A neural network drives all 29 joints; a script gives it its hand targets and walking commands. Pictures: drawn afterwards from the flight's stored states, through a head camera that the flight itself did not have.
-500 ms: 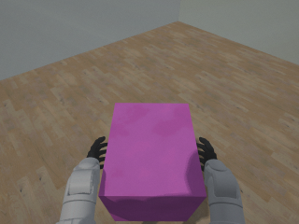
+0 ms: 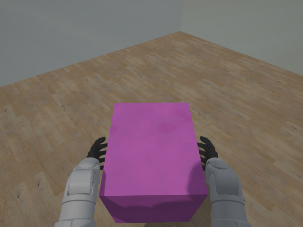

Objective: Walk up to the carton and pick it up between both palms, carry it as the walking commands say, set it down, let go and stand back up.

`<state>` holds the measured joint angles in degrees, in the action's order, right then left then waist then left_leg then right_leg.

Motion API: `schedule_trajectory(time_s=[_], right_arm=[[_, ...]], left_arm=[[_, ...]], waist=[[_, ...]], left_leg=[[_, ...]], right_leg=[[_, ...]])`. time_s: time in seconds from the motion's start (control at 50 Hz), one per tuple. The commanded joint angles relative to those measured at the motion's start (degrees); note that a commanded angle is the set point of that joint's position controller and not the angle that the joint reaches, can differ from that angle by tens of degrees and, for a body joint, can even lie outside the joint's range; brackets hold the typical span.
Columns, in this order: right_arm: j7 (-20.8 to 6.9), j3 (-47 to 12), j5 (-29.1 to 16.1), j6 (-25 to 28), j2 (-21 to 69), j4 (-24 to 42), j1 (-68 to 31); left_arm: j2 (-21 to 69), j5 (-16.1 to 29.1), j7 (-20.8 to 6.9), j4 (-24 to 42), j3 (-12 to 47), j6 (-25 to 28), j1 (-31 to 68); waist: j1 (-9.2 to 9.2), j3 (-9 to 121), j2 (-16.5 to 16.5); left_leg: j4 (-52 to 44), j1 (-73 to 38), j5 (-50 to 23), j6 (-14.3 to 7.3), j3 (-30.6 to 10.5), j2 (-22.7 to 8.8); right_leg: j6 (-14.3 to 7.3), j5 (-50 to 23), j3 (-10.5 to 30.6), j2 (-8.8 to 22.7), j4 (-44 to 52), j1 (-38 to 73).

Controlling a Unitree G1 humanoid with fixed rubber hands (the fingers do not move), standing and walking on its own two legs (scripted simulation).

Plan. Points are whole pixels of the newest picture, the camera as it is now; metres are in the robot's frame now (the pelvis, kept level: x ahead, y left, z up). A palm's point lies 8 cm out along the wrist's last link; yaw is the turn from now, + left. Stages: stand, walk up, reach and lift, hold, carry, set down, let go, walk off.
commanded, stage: carry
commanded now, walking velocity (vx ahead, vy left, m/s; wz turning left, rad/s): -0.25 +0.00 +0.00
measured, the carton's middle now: (152, 163) +0.32 +0.00 -0.02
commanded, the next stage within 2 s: none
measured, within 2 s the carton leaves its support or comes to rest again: neither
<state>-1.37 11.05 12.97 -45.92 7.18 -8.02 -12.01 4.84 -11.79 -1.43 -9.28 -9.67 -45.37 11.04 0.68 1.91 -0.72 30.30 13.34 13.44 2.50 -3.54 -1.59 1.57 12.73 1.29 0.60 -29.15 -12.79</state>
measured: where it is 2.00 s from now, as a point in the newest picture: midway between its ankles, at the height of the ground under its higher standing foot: outside the picture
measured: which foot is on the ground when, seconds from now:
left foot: down 0.00-0.36, up 0.38-0.56, down 0.58-0.92, up 0.94-1.00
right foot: down 0.00-0.20, up 0.22-0.34, down 0.36-0.58, up 0.60-0.88, down 0.90-1.00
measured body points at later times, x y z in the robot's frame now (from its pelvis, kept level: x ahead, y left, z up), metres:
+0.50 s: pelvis -0.10 +0.01 -0.02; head -0.13 +0.00 +0.43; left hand +0.13 +0.18 +0.05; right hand +0.15 -0.14 +0.05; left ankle -0.06 +0.12 -0.69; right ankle -0.04 -0.11 -0.73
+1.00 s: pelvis -0.27 +0.00 -0.01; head -0.31 -0.02 +0.44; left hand -0.04 +0.17 +0.07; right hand -0.02 -0.15 +0.06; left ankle -0.18 +0.12 -0.69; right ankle -0.23 -0.09 -0.73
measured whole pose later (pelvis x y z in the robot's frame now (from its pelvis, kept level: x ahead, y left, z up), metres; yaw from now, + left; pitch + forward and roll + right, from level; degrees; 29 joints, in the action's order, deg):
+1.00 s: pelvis -0.27 +0.00 -0.01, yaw +4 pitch +1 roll +0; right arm 6.9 6.4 2.1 -70.4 7.4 23.6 1.9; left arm 7.3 -1.6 7.2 20.9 -5.8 -70.3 -0.7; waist -0.6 9.1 -1.8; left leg 53.3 36.1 20.2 0.4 1.9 -0.8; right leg -3.3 16.0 -6.6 0.5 -34.3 -19.6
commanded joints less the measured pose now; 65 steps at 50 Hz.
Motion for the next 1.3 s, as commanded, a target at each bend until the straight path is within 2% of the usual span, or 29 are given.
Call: schedule_trajectory(time_s=[0.0, 0.1, 0.14, 0.18, 0.2, 0.26, 0.28, 0.32, 0.36, 0.4, 0.44, 0.48, 0.52, 0.54, 0.58, 0.6, 0.66, 0.72, 0.76, 0.84, 0.86, 0.9, 0.92, 0.98, 1.06, 1.16, 1.2, 1.24, 1.28], right_arm=[[-9.78, -40.44, -19.98, -0.14, 51.19, 11.69, -35.00], [-7.09, -41.27, -24.05, -7.04, 51.20, 19.97, -37.12], [-5.65, -41.03, -24.98, -10.30, 48.93, 20.45, -34.48], [-4.35, -39.46, -24.31, -13.52, 47.55, 21.57, -28.72], [-2.86, -39.54, -23.79, -14.24, 46.02, 25.32, -26.30], [-0.78, -43.06, -26.34, -17.64, 48.37, 34.35, -23.92], [0.13, -43.42, -26.05, -18.49, 46.18, 35.43, -22.22], [1.69, -42.51, -25.27, -20.14, 44.99, 35.95, -17.76], [2.12, -43.45, -24.90, -20.65, 43.78, 37.91, -16.23], [1.71, -43.32, -26.17, -21.06, 44.89, 38.30, -17.10], [1.38, -46.01, -29.20, -20.29, 46.55, 45.28, -21.92], [1.72, -45.59, -29.20, -21.16, 44.41, 43.82, -18.14], [1.95, -43.47, -28.73, -21.59, 41.81, 42.63, -13.88], [1.60, -43.75, -29.02, -21.81, 41.67, 43.52, -15.24], [1.83, -42.35, -27.96, -22.94, 38.82, 38.33, -9.55], [1.83, -42.14, -27.06, -23.10, 38.05, 39.08, -10.54], [1.07, -41.74, -27.13, -22.43, 43.56, 40.09, -12.94], [1.14, -41.13, -26.87, -21.97, 43.75, 40.13, -15.87], [1.61, -41.36, -26.42, -21.96, 42.49, 40.17, -13.74], [2.69, -40.74, -24.76, -22.93, 42.30, 37.14, -11.26], [2.66, -41.88, -25.33, -22.91, 43.04, 38.32, -11.95], [3.01, -43.02, -24.13, -23.03, 40.78, 40.86, -12.74], [2.20, -44.12, -25.73, -22.49, 42.08, 43.50, -18.50], [1.81, -46.14, -27.16, -21.42, 46.88, 42.95, -19.41], [1.77, -47.29, -29.49, -20.82, 46.99, 43.90, -18.33], [1.96, -45.99, -28.31, -22.56, 42.20, 41.25, -13.54], [1.87, -44.70, -27.37, -22.98, 41.21, 39.29, -10.82], [0.86, -43.82, -26.85, -22.53, 41.41, 37.69, -10.62], [0.31, -44.53, -27.15, -21.46, 45.78, 38.49, -13.54]], left_arm=[[51.97, 17.04, -9.11, 12.58, 36.11, -0.05, 33.44], [52.30, 20.58, -5.86, 23.50, 39.48, -6.23, 37.02], [49.20, 20.96, -4.36, 23.09, 38.44, -9.96, 35.96], [51.73, 23.53, -2.80, 30.56, 41.41, -13.20, 36.05], [52.98, 23.67, -2.19, 28.98, 41.52, -14.83, 31.04], [54.50, 27.35, -0.81, 35.81, 43.16, -17.55, 28.44], [53.01, 26.94, -0.34, 36.01, 42.90, -18.61, 25.58], [51.09, 27.43, 0.42, 38.01, 42.60, -20.37, 23.76], [48.45, 27.49, 0.66, 39.96, 42.89, -20.89, 21.75], [48.98, 26.71, 1.35, 42.19, 42.75, -21.22, 21.10], [50.88, 27.40, 1.39, 46.21, 43.21, -20.42, 21.60], [47.61, 25.84, 2.24, 46.40, 41.91, -20.91, 18.96], [45.95, 24.96, 3.49, 45.35, 42.23, -21.58, 15.45], [45.53, 24.59, 3.32, 44.66, 41.32, -22.04, 14.07], [42.84, 22.96, 4.34, 42.65, 40.50, -22.92, 11.79], [42.81, 22.84, 4.19, 40.32, 40.68, -23.39, 11.70], [48.23, 25.63, 3.06, 42.77, 44.05, -22.87, 17.69], [48.48, 26.09, 2.94, 43.22, 44.77, -22.76, 20.70], [47.10, 25.74, 3.00, 42.25, 44.27, -23.03, 18.00], [45.79, 25.98, 2.38, 41.24, 42.45, -23.57, 17.72], [47.16, 26.39, 2.00, 40.34, 41.86, -23.68, 16.55], [46.13, 25.26, 1.37, 36.98, 39.56, -23.26, 12.65], [47.16, 24.51, 1.22, 38.39, 39.73, -22.79, 14.62], [49.19, 25.71, 0.29, 42.67, 41.07, -21.57, 17.37], [47.41, 25.17, 1.29, 45.26, 41.86, -20.81, 16.59], [43.38, 22.76, 2.11, 42.12, 39.73, -21.99, 10.64], [43.02, 22.54, 2.30, 39.99, 39.58, -22.54, 8.62], [44.13, 22.61, 2.19, 40.45, 40.89, -22.35, 9.75], [46.25, 25.25, 1.59, 45.15, 44.17, -21.39, 19.09]], waist=[[-1.06, 19.54, -0.17], [-0.45, 23.17, 7.26], [0.36, 24.65, 1.98], [0.25, 23.47, -15.87], [-0.27, 22.01, -18.24], [-1.22, 21.96, -10.56], [-1.86, 23.93, -13.34], [-1.44, 25.72, 0.78], [-0.97, 25.13, 20.62], [-0.72, 21.07, 9.18], [-0.42, 19.60, 7.99], [-0.56, 22.65, 13.61], [0.05, 25.20, 7.77], [-0.13, 24.93, 3.12], [-0.34, 23.60, -17.91], [0.22, 21.15, -14.31], [-0.59, 17.79, -6.54], [-0.87, 18.40, -10.54], [-0.53, 18.00, -13.17], [-0.46, 19.35, -9.71], [-0.64, 19.45, -4.35], [-0.89, 14.98, 23.73], [-1.44, 11.13, 17.99], [-0.78, 13.40, 4.26], [-1.25, 18.02, 8.32], [-1.25, 22.61, 14.04], [-0.83, 23.31, 4.33], [-1.12, 20.36, -12.96], [0.30, 13.49, -9.28]], left_leg=[[4.28, 6.93, -19.82, -2.28, -1.10, -6.28], [15.93, 7.61, -2.01, -2.59, 2.52, -1.50], [10.09, 3.68, -9.81, -4.42, -0.37, -4.15], [-6.40, 7.27, -12.03, -10.34, -17.32, -15.40], [-9.10, 12.15, -9.32, -12.28, -19.93, -17.41], [-6.06, 12.52, -13.04, -9.52, -13.46, -14.37], [-0.95, 13.50, -16.51, -6.96, -9.51, -12.42], [9.66, 13.91, -8.77, -4.64, -0.94, -4.40], [29.23, 25.39, 18.11, -0.65, 6.84, 1.77], [38.72, 20.47, 15.77, -1.87, 4.45, -0.07], [28.93, 17.00, 8.07, -2.95, 5.25, -1.61], [18.79, 11.83, 8.41, -3.25, 7.71, 0.48], [2.66, 5.40, 3.54, -3.09, 8.09, 0.92], [-2.45, 0.96, 0.67, -4.23, 1.60, -3.03], [-6.64, -3.44, -33.90, -12.06, -20.85, -24.59], [-6.71, 2.89, -31.85, -15.21, -18.54, -22.27], [-8.41, 7.88, -15.04, -11.78, -9.10, -15.31], [-13.77, 7.68, 5.44, -8.89, -6.68, -12.34], [-13.61, 5.45, 1.29, -10.85, -8.84, -14.81], [-13.30, 10.60, 13.23, -6.87, -6.56, -12.81], [-7.34, 11.73, 11.05, -5.42, -2.79, -9.58], [14.96, 25.10, 14.09, -0.89, 7.99, 0.57], [31.66, 21.60, 14.95, -1.11, 3.98, 0.07], [41.01, 20.79, 6.26, -2.21, 2.25, 0.45], [26.10, 18.56, 11.80, -1.72, 8.14, 1.86], [2.78, 8.76, 10.53, -2.64, 9.72, 3.38], [-9.63, 1.56, 3.82, -3.12, 3.49, -1.50], [-8.88, -3.87, -17.88, -8.44, -14.62, -18.95], [-10.48, 8.66, -16.41, -14.22, -15.05, -21.25]], right_leg=[[-2.77, -18.11, 1.81, 8.50, -4.46, 3.63], [-7.33, -8.26, 6.98, 13.58, -2.82, -5.77], [-4.52, -4.18, 2.44, 10.26, -8.99, -12.84], [-0.10, 17.74, -5.96, -1.38, -29.83, -15.18], [0.33, 18.09, -4.66, -1.29, -31.81, -13.18], [-1.56, 13.66, -2.86, 0.38, -22.98, -10.87], [-1.85, 10.28, -2.59, 1.50, -14.41, -5.82], [-3.40, 4.46, 0.16, 3.16, 1.51, 3.29], [-11.59, -26.38, 19.78, 24.27, 4.85, 3.76], [-13.47, -22.54, 14.61, 22.39, 6.09, -7.01], [-10.37, -22.21, 5.51, 15.85, 1.42, -8.75], [-7.71, -19.72, 5.02, 15.23, 0.91, -6.39], [-5.46, -16.42, 1.51, 12.61, -5.30, -5.60], [-3.22, -6.02, 1.34, 9.98, -7.91, -9.98], [0.90, 21.68, -6.01, 1.83, -27.31, -24.58], [0.44, 21.62, -2.57, 2.15, -33.20, -21.72], [-0.69, 14.39, -3.03, 1.22, -38.94, -20.29], [-0.23, 13.55, -5.78, -0.19, -32.39, -16.32], [-0.55, 14.36, -6.18, -0.08, -22.34, -15.12], [-2.27, 11.80, -8.27, -0.88, -0.20, -0.47], [-2.41, 11.95, -5.92, 1.03, 7.40, 3.07], [-9.82, 10.79, 19.81, 23.60, 17.00, -1.80], [-14.03, 10.39, 18.95, 25.59, 18.61, -13.27], [-10.24, -2.66, 4.85, 16.26, 11.66, -8.38], [-9.44, -17.09, 3.88, 15.19, 6.90, 0.99], [-9.17, -14.37, 7.33, 15.97, 7.48, 4.14], [-4.89, -8.97, 5.03, 13.26, 2.69, 0.58], [0.08, 7.77, -3.63, 4.89, -8.61, -16.91], [-0.40, 14.22, -3.89, 3.07, -27.11, -18.00]])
